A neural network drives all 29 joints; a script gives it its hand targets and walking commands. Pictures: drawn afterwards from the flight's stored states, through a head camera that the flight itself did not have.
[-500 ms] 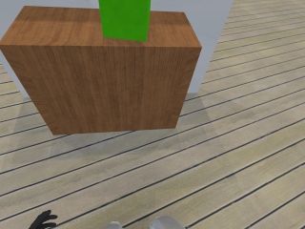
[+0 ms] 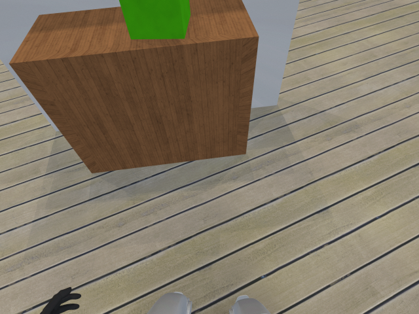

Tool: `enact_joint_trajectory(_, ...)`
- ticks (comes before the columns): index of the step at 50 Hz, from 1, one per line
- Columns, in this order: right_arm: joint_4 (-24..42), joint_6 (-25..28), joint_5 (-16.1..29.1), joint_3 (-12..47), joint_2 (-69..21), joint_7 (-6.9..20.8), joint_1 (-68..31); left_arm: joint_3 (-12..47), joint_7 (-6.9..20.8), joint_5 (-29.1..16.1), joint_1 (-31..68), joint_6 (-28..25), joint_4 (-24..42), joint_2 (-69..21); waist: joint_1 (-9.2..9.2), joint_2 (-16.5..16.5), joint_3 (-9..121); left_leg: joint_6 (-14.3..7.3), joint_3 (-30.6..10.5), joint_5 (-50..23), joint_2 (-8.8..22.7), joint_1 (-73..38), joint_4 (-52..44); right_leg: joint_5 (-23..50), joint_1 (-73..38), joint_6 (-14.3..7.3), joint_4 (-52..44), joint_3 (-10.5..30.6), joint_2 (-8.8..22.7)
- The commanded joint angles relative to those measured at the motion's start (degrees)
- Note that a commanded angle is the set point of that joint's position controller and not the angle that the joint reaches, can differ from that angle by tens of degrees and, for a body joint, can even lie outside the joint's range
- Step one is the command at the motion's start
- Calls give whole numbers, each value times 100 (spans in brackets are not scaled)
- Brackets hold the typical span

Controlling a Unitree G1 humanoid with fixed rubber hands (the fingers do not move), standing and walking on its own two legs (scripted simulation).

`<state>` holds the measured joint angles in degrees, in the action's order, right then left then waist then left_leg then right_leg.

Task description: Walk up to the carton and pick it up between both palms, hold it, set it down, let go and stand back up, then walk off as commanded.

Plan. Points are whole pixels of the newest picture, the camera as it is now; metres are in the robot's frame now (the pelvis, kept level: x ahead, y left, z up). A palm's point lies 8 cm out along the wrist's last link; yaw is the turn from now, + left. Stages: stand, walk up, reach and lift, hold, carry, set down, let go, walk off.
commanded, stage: walk off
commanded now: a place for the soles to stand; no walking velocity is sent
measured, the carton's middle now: out of the picture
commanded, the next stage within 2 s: stand in 1.14 s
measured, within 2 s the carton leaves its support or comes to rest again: neither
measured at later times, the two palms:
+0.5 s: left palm out of the picture +0.06 +0.32 -0.09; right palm out of the picture -0.03 -0.29 -0.10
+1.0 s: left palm out of the picture +0.07 +0.33 -0.07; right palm out of the picture -0.01 -0.28 -0.09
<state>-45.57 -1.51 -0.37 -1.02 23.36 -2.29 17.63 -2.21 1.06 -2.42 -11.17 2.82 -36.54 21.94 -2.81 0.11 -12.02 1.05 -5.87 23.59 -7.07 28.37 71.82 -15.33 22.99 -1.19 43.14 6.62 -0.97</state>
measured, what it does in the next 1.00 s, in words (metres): steps on the spot: left foot, then right foot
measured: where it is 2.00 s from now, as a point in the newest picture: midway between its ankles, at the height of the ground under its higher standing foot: outside the picture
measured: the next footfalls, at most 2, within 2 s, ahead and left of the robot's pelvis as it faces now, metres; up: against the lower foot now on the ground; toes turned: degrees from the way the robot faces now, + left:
left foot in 0.20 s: +0.00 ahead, +0.17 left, +0.00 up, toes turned -5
right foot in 0.46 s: -0.02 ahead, -0.08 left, +0.00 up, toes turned +7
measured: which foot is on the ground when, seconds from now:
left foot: up 0.00-0.18, down 0.20-1.00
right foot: down 0.00-0.20, up 0.22-0.44, down 0.46-1.00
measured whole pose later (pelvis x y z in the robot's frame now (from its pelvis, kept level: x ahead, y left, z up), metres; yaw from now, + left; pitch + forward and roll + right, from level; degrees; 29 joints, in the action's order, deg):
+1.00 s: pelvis -0.07 +0.04 +0.01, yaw +1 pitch -2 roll +1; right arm -47.6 2.8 -0.4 -1.0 23.2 -1.0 16.4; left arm -2.2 0.8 -2.4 -12.1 0.1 -39.6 22.0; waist -2.8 -0.5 -3.9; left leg -1.0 -6.2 19.6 -2.7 18.9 39.3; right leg -21.6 16.5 -1.3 40.2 5.8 -2.7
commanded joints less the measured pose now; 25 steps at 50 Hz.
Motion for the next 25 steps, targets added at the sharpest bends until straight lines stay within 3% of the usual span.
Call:
enact_joint_trajectory(1, 261, 209, 10, -588, 1410, 50, 537, -595, -164, 305, 333, -175, 298, 1361, 540, -1268, 958, 14, -58, 483, 419, 562, -510, -1127, -1025, -1189, -2048, 1569, 1302)
enact_joint_trajectory(2, 186, 213, 32, -584, 1377, 92, 724, -612, -140, 357, 425, -154, 304, 1429, 482, -1248, 1073, -59, 117, 642, 461, 233, -1032, -1650, -799, -1177, -2018, 1479, 1350)
enact_joint_trajectory(3, 56, 203, 10, -600, 1383, 122, 926, -585, -114, 327, 596, -118, 259, 1434, 323, -1291, 1077, -66, 303, 713, 527, -279, -1403, -1915, -343, -1054, -2181, 1282, 1196)
enact_joint_trajectory(4, 39, 195, -6, -592, 1338, 143, 1045, -658, -106, 375, 522, -74, 219, 1466, 330, -1311, 933, -124, 460, 727, 463, -441, -1661, -2066, -105, -1014, -2290, 1294, 1212)
enact_joint_trajectory(5, -12, 191, 33, -601, 1408, 162, 1183, -662, -141, 379, 680, -42, 310, 1570, 239, -1490, 942, -256, 620, 508, 695, -920, -1903, -1996, 202, -1009, -2165, 1081, 1317)
enact_joint_trajectory(6, -92, 234, -9, -593, 1295, 189, 1235, -681, -103, 401, 584, -13, 190, 1562, 121, -1188, 755, -336, 772, 207, 451, -1250, -2414, -2657, 849, -921, -2215, 1064, 1217)
enact_joint_trajectory(7, -89, 235, 23, -587, 1275, 164, 1235, -670, -79, 359, 638, 21, 193, 1437, 166, -1171, 646, -364, 791, -327, 449, -1424, -2624, -2469, 869, -734, -2207, 976, 1090)
enact_joint_trajectory(8, -143, 245, -29, -598, 1267, 178, 1499, -695, -132, 372, 734, 65, 204, 1377, 45, -1138, 960, -423, 667, -270, 384, -1548, -3113, -2354, 620, -678, -1633, 728, 910)
enact_joint_trajectory(9, -149, 289, -104, -595, 1379, 147, 1357, -662, -160, 340, 619, 128, 189, 1178, 136, -518, 784, -575, 29, 269, 590, -1586, -3510, -2205, 1026, -534, -863, 727, 794)
enact_joint_trajectory(10, 30, 310, -174, -614, 1624, 125, 1343, -627, -159, 282, 555, 162, 221, 1053, 130, 952, 610, -1174, -2308, 865, 1793, -944, -4903, -2279, 1387, -142, 1114, 64, -102)
enact_joint_trajectory(11, 234, 254, -170, -631, 2003, 88, 763, -644, -207, 314, 692, 145, 251, 1166, 105, 944, 98, -1632, -3993, 1573, 2670, 688, -6011, -1992, 1006, -23, 2488, 19, -630)
enact_joint_trajectory(12, 494, 246, -121, -692, 2198, 61, -106, -661, -233, 325, 518, 126, 156, 1414, 159, 700, -164, -1501, -4336, 2707, 2591, 1498, -6546, -1655, 505, -58, 3224, 647, -724)
enact_joint_trajectory(13, 614, 244, -164, -623, 2045, 47, -599, -690, -216, 300, 213, 50, 44, 1580, 525, 694, -305, -1476, -3815, 2550, 2367, 1730, -6340, -1256, 274, -8, 3415, 461, -585)
enact_joint_trajectory(15, 634, 301, -131, -655, 1899, 19, -613, -761, -107, 326, -402, 8, -240, 1630, 582, 654, 187, -1088, -2698, 1867, 1927, 558, -5766, -1001, 302, 120, 3274, 267, -514)
enact_joint_trajectory(16, 574, 350, -148, -648, 1756, 0, -262, -760, -64, 360, -373, 29, -266, 1571, 410, 540, 556, -1112, -2713, 1838, 1904, -41, -5676, -920, 335, 156, 3125, 96, -473)
enact_joint_trajectory(17, 480, 368, -161, -626, 1651, -32, -13, -723, -37, 365, -313, -44, -288, 1408, 269, 761, 864, -1175, -2716, 1385, 1919, -1002, -5415, -1193, 656, 106, 2241, 198, -127)
enact_joint_trajectory(18, 358, 378, -120, -633, 1649, -21, 57, -663, -6, 338, -315, -70, -290, 1356, 281, 840, 1163, -1186, -2523, 1460, 1795, -1320, -5243, -1309, 512, 147, 1630, 77, -58)
enact_joint_trajectory(19, 272, 391, -189, -615, 1680, 0, 307, -648, 5, 394, -185, -78, -230, 1268, 157, 968, 1127, -1290, -2575, 1349, 1697, -1563, -5304, -1636, 498, 104, 966, -130, -27)
enact_joint_trajectory(20, 238, 392, -160, -651, 1660, 12, 416, -592, 5, 382, -61, -112, -255, 1145, 82, 964, 1025, -1389, -2629, 636, 1873, -1730, -5143, -1790, 339, 42, 91, -75, 15)
enact_joint_trajectory(21, 236, 352, -131, -693, 1778, 36, 304, -628, -23, 404, -277, -174, -382, 1210, 186, 845, 1165, -1365, -2356, 300, 1893, -1306, -5055, -2160, -452, -22, -415, -353, -105)
enact_joint_trajectory(22, 219, 345, -86, -679, 1789, 57, 106, -619, -19, 421, -685, -203, -577, 1197, 405, 1043, 1313, -1013, -1792, 304, 1686, -787, -4978, -1607, -1323, -75, -1008, -566, -191)
enact_joint_trajectory(23, 215, 314, -122, -568, 1499, 57, 103, -609, -28, 438, -767, -295, -556, 1156, 548, 992, 1094, -807, -1525, 671, 1333, 311, -4453, -1234, -1947, -86, -1212, -213, -54)
enact_joint_trajectory(24, 291, 345, -73, -456, 1278, 28, 308, -692, -34, 442, -779, -327, -388, 1319, 573, 161, 968, -558, -1441, 910, 911, 860, -3941, -1643, -2149, -333, -1695, 607, 203)
enact_joint_trajectory(25, 349, 360, -28, -409, 1172, 47, -19, -728, -37, 468, -637, -356, -480, 1595, 725, -973, 669, -310, -759, 1097, 230, 1517, -2905, -2953, -1679, -640, -2562, 2193, 1103)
